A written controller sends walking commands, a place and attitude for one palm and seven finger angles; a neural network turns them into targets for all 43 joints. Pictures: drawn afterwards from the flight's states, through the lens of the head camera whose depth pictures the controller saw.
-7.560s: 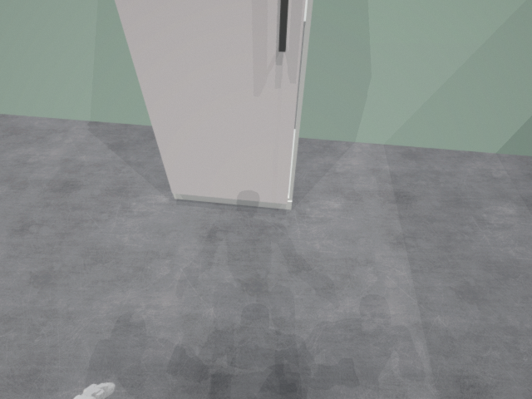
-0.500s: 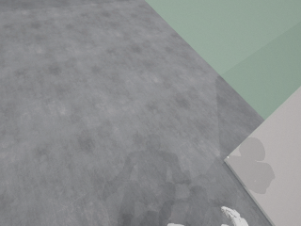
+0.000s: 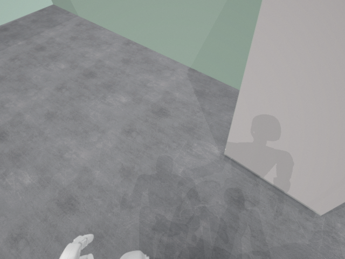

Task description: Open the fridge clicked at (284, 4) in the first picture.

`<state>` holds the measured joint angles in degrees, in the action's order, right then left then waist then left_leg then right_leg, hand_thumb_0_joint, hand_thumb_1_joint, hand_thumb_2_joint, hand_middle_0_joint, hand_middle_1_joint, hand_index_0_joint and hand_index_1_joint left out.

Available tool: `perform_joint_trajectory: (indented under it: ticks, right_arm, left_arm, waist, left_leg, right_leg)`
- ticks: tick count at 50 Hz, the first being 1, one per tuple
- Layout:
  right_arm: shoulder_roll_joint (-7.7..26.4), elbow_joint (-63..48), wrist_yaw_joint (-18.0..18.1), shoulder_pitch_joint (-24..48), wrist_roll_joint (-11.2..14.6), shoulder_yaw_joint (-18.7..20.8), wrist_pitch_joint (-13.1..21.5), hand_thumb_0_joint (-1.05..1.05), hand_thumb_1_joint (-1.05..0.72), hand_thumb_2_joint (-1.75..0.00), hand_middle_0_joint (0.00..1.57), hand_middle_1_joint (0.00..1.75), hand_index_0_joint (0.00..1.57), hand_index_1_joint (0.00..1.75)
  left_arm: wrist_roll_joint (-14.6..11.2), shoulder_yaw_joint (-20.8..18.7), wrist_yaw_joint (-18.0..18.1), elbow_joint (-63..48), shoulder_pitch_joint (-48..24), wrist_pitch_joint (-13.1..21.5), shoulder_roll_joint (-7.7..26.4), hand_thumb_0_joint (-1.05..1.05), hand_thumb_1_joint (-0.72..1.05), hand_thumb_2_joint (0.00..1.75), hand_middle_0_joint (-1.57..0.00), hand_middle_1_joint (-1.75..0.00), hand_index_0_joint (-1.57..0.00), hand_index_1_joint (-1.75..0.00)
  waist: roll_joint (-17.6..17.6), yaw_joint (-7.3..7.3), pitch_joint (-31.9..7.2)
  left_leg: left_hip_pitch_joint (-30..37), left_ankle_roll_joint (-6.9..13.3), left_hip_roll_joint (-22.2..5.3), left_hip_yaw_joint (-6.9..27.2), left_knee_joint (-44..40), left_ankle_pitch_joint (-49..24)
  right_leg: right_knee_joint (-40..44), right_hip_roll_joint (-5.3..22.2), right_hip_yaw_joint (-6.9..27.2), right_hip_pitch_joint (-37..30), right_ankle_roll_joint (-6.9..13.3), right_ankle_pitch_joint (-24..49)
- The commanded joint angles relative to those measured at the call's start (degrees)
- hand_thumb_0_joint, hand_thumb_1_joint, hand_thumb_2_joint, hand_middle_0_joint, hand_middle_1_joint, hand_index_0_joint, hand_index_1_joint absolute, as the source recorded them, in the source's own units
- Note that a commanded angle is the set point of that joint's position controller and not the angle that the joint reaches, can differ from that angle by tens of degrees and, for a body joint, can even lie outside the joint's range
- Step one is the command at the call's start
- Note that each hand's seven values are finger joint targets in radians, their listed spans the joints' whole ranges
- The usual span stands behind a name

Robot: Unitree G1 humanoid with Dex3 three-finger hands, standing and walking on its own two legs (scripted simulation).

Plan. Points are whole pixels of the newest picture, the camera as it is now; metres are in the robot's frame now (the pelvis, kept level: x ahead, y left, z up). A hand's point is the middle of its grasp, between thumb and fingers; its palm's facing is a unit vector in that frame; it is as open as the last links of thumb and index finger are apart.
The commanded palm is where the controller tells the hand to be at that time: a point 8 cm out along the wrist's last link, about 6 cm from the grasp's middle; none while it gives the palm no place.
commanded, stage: turn to face it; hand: right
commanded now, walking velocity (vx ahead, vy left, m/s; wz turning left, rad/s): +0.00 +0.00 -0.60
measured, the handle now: out of the picture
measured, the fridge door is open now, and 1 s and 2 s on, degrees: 0 0 0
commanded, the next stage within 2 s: take the last steps up to it in 1.02 s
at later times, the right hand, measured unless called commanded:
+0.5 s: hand out of the picture +0.10 -0.20 -0.13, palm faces +0.27 +0.92 -0.28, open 7.4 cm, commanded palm none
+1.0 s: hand out of the picture -0.12 -0.17 -0.18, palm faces +0.59 +0.77 -0.26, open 7.4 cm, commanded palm none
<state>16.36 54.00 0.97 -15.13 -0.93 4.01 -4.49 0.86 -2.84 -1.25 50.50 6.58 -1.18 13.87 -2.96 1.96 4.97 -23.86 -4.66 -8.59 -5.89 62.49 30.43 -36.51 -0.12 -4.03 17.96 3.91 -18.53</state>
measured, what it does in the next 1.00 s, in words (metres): steps on the spot, turning right: left foot, then right foot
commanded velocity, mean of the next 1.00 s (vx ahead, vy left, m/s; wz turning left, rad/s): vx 0.00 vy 0.00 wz -0.50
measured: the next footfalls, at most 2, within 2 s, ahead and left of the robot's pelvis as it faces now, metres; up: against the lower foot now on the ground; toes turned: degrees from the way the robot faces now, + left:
left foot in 0.52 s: +0.08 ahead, +0.15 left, +0.00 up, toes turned -20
right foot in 0.96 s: -0.04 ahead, -0.09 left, +0.00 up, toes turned -37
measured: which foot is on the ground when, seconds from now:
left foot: up 0.00-0.50, down 0.52-0.96, up 0.98-1.00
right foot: down 0.00-0.52, up 0.54-0.94, down 0.96-1.00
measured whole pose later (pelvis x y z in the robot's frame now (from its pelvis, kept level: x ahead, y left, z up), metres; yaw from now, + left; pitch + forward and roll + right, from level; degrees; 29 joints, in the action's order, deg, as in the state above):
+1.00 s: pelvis +0.00 +0.01 +0.00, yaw -34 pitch +0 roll -1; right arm 14.8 54.3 1.1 -17.1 -0.9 2.7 -2.2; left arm 0.7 -3.2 -1.2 52.5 5.7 -1.7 14.3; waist -3.0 2.6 5.5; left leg -16.0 -3.6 -10.0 -8.4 42.9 26.1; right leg -34.4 -0.3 -3.6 15.5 0.5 -18.7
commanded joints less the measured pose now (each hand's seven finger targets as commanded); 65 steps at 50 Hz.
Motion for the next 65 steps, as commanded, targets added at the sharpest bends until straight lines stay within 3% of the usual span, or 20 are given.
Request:
perform_joint_trajectory:
  ticks: [1, 4, 17, 23, 24, 25, 26, 27, 30, 32, 42, 44, 46, 47, 48, 49, 50, 51, 56, 65]
  right_arm:
    - [4.11, -5.77, -0.40, 3.00, -0.23, 1.52, 2.34, 0.00, -0.90, -0.90, 0.20, 0.30, 0.20, 0.30]
    - [4.25, -5.34, -0.28, 2.27, -0.28, 1.54, 2.30, 0.00, -0.90, -0.90, 0.20, 0.30, 0.20, 0.30]
    - [2.94, -9.94, 0.65, 11.85, 0.53, 0.65, 2.98, 0.00, -0.90, -0.90, 0.20, 0.30, 0.20, 0.30]
    - [3.08, -9.12, 1.18, 4.88, 1.22, 0.59, 3.84, 0.00, -0.90, -0.90, 0.20, 0.30, 0.20, 0.30]
    - [4.43, -8.65, 1.36, 3.08, 1.11, 0.89, 4.32, 0.00, -0.90, -0.90, 0.20, 0.30, 0.20, 0.30]
    - [8.39, -8.72, 1.69, 2.18, 0.46, 1.71, 4.78, 0.00, -0.90, -0.90, 0.20, 0.30, 0.20, 0.30]
    - [11.42, -9.39, 1.79, 2.53, -0.19, 2.06, 4.63, 0.00, -0.90, -0.90, 0.20, 0.30, 0.20, 0.30]
    - [10.59, -10.09, 1.88, 4.20, 0.04, 1.77, 4.24, 0.00, -0.90, -0.90, 0.20, 0.30, 0.20, 0.30]
    - [5.07, -10.42, 1.44, 10.27, 0.33, 0.37, 4.65, 0.00, -0.90, -0.90, 0.20, 0.30, 0.20, 0.30]
    - [4.00, -9.72, 1.26, 8.74, 0.15, 0.12, 5.10, 0.00, -0.90, -0.90, 0.20, 0.30, 0.20, 0.30]
    - [7.88, -5.08, 0.89, -2.35, -0.96, 1.31, 4.62, 0.00, -0.90, -0.90, 0.20, 0.30, 0.20, 0.30]
    - [8.60, -4.53, 0.92, -2.92, -0.98, 1.58, 4.43, 0.00, -0.90, -0.90, 0.20, 0.30, 0.20, 0.30]
    - [8.54, -3.96, 0.90, -1.49, -0.45, 1.67, 4.32, 0.00, -0.90, -0.90, 0.20, 0.30, 0.20, 0.30]
    - [7.41, -4.29, 0.77, -1.11, 0.17, 1.29, 4.22, 0.00, -0.90, -0.90, 0.20, 0.30, 0.20, 0.30]
    - [3.51, -6.04, 0.45, -1.99, 0.72, 0.63, 4.02, 0.00, -0.90, -0.90, 0.20, 0.30, 0.20, 0.30]
    - [1.62, -6.81, 0.73, 0.09, 0.42, -0.71, 3.62, 0.00, -0.90, -0.90, 0.20, 0.30, 0.20, 0.30]
    - [2.98, -6.36, 0.91, 0.64, 0.26, -0.34, 3.05, 0.00, -0.90, -0.90, 0.20, 0.30, 0.20, 0.30]
    - [2.39, -4.99, 1.04, 2.40, 0.14, -0.33, 2.72, 0.00, -0.90, -0.90, 0.20, 0.30, 0.20, 0.30]
    - [2.36, -1.56, 0.11, -0.06, 0.25, -0.08, 2.53, 0.00, -0.90, -0.90, 0.20, 0.30, 0.20, 0.30]
    - [0.24, -3.47, -1.34, 6.62, -0.51, -0.61, 3.77, 0.00, -0.90, -0.90, 0.20, 0.30, 0.20, 0.30]
  left_arm:
    - [0.04, -2.48, 1.67, -2.91, 2.57, 0.63, 10.80, 0.00, 0.90, 0.90, -0.20, -0.30, -0.20, -0.30]
    - [-0.19, -2.57, 1.68, -2.83, 4.19, 0.93, 10.47, 0.00, 0.90, 0.90, -0.20, -0.30, -0.20, -0.30]
    - [0.53, -3.80, 1.89, -1.10, 10.49, 0.17, 10.36, 0.00, 0.90, 0.90, -0.20, -0.30, -0.20, -0.30]
    - [0.20, -4.06, 1.57, -1.71, 7.19, -0.45, 9.86, 0.00, 0.90, 0.90, -0.20, -0.30, -0.20, -0.30]
    - [-0.23, -3.98, 1.35, -1.75, 7.21, -0.43, 8.54, 0.00, 0.90, 0.90, -0.20, -0.30, -0.20, -0.30]
    - [-0.82, -3.65, 1.02, -2.02, 8.74, -0.42, 5.17, 0.00, 0.90, 0.90, -0.20, -0.30, -0.20, -0.30]
    - [-0.39, -3.62, 1.20, -3.31, 8.37, -0.44, 4.52, 0.00, 0.90, 0.90, -0.20, -0.30, -0.20, -0.30]
    - [0.27, -4.36, 1.17, -3.15, 7.91, -0.81, 7.09, 0.00, 0.90, 0.90, -0.20, -0.30, -0.20, -0.30]
    - [0.59, -4.25, 0.11, -0.31, 9.14, -2.29, 5.98, 0.00, 0.90, 0.90, -0.20, -0.30, -0.20, -0.30]
    - [0.40, -3.92, -0.38, -0.20, 9.26, -2.39, 5.13, 0.00, 0.90, 0.90, -0.20, -0.30, -0.20, -0.30]
    - [-0.24, -1.66, -0.29, -2.26, -1.07, -1.76, 3.22, 0.00, 0.90, 0.90, -0.20, -0.30, -0.20, -0.30]
    - [-0.43, -1.29, 0.01, -1.98, -0.38, -1.21, 3.06, 0.00, 0.90, 0.90, -0.20, -0.30, -0.20, -0.30]
    - [-0.34, -1.31, 0.30, -0.77, 3.76, -0.44, 4.10, 0.00, 0.90, 0.90, -0.20, -0.30, -0.20, -0.30]
    - [-0.10, -1.91, 0.30, 0.19, 7.21, 0.23, 6.90, 0.00, 0.90, 0.90, -0.20, -0.30, -0.20, -0.30]
    - [0.33, -3.35, 0.65, 0.17, 9.90, 0.93, 13.33, 0.00, 0.90, 0.90, -0.20, -0.30, -0.20, -0.30]
    - [-0.43, -3.79, 1.20, 1.08, 12.35, 0.43, 15.98, 0.00, 0.90, 0.90, -0.20, -0.30, -0.20, -0.30]
    - [-0.07, -3.27, 1.52, 1.24, 11.12, 0.09, 14.54, 0.00, 0.90, 0.90, -0.20, -0.30, -0.20, -0.30]
    - [0.14, -2.62, 2.16, 1.42, 9.31, 0.52, 12.09, 0.00, 0.90, 0.90, -0.20, -0.30, -0.20, -0.30]
    - [-0.21, -1.06, 2.69, 0.62, 4.41, 1.03, 8.30, 0.00, 0.90, 0.90, -0.20, -0.30, -0.20, -0.30]
    - [0.50, -1.54, 2.19, 3.59, 11.33, 2.26, 6.51, 0.00, 0.90, 0.90, -0.20, -0.30, -0.20, -0.30]
  waist:
    - [11.50, -2.45, -4.85]
    - [9.92, -2.30, -7.08]
    - [10.73, -5.13, -7.91]
    - [10.74, -1.73, -10.92]
    - [7.52, -0.84, -11.60]
    - [-4.19, -0.58, -13.01]
    - [-12.91, -0.22, -10.38]
    - [-5.92, -1.15, -9.03]
    - [-5.79, -4.64, -2.44]
    - [-6.16, -4.63, -1.66]
    - [-11.16, 0.87, -4.01]
    - [-11.32, 0.75, -5.90]
    - [-9.64, -1.90, -8.64]
    - [-2.89, -3.91, -11.92]
    - [14.52, -5.37, -15.19]
    - [19.12, -6.25, -15.84]
    - [14.00, -5.67, -14.12]
    - [16.80, -5.47, -11.49]
    - [11.61, -2.21, -6.36]
    - [11.40, -4.37, 0.26]
  left_leg:
    - [-8.90, -0.89, 0.54, 4.99, 6.83, -9.66]
    - [-8.06, -1.53, 1.49, 5.71, 5.16, -12.35]
    - [-5.79, -1.25, 5.70, 8.11, -11.24, -5.31]
    - [13.42, 0.71, 8.87, 7.16, -33.64, -14.09]
    - [20.82, 1.24, 6.44, 8.57, -41.73, -19.28]
    - [30.50, 4.76, -5.70, 18.98, -47.01, -16.95]
    - [26.83, 11.67, -19.01, 30.93, -48.23, -19.84]
    - [18.36, 14.76, -20.63, 27.77, -47.82, -22.33]
    - [11.86, 11.42, -10.05, 13.91, -46.07, -25.07]
    - [12.44, 10.19, -8.20, 8.63, -44.77, -30.70]
    - [19.30, 11.31, -10.22, 3.51, -38.86, -46.95]
    - [20.13, 10.74, -10.15, 3.19, -36.10, -51.08]
    - [18.99, 7.77, -8.65, 0.67, -30.27, -49.46]
    - [13.92, 5.16, -6.98, -1.59, -21.88, -43.89]
    - [-3.05, 0.99, 0.26, -4.03, -9.87, -13.27]
    - [-6.71, 0.16, 2.13, 1.33, -4.19, 8.24]
    - [-5.23, 0.95, 0.83, 3.47, -0.72, 6.89]
    - [-5.65, 0.60, 0.94, 4.90, 0.20, 3.54]
    - [-4.98, -0.27, 2.25, 4.25, 2.25, -7.20]
    - [-6.35, 0.56, 2.68, 2.75, -11.54, -7.39]
  right_leg:
    - [18.48, 12.70, 16.59, -8.34, 2.91, 24.88]
    - [18.93, 11.33, 16.78, -9.88, 2.70, 24.46]
    - [15.97, 11.74, 31.04, -12.22, 7.28, 26.50]
    - [11.27, 6.84, 32.12, -2.82, 3.57, 26.62]
    - [8.53, 4.45, 29.76, 1.97, 0.87, 19.78]
    - [0.01, -0.55, 22.06, 12.67, -3.23, 2.00]
    - [-13.34, -6.86, 10.65, 19.30, -6.65, -13.88]
    - [-23.28, -4.00, 11.68, 15.63, -6.23, -14.03]
    - [-33.70, -0.48, 8.95, 15.42, -7.26, -4.88]
    - [-34.14, 0.09, 7.17, 15.58, -7.96, -2.06]
    - [-10.49, 0.48, 0.07, 7.26, -7.77, -7.32]
    - [-4.22, -0.58, -1.17, 3.28, -6.93, -6.28]
    - [8.57, -0.81, -1.51, -4.97, -6.09, 3.45]
    - [15.32, 2.25, 0.94, -14.92, -4.99, 14.24]
    - [14.63, 17.54, 18.94, -27.47, 1.02, 37.34]
    - [12.69, 24.25, 23.56, -26.40, 7.27, 59.97]
    - [11.80, 23.97, 17.86, -23.22, 8.92, 56.46]
    - [12.99, 19.75, 16.99, -19.48, 7.44, 54.89]
    - [15.37, 13.45, 10.59, -15.02, 4.00, 47.05]
    - [25.00, 14.07, 18.98, -10.81, 7.47, 2.51]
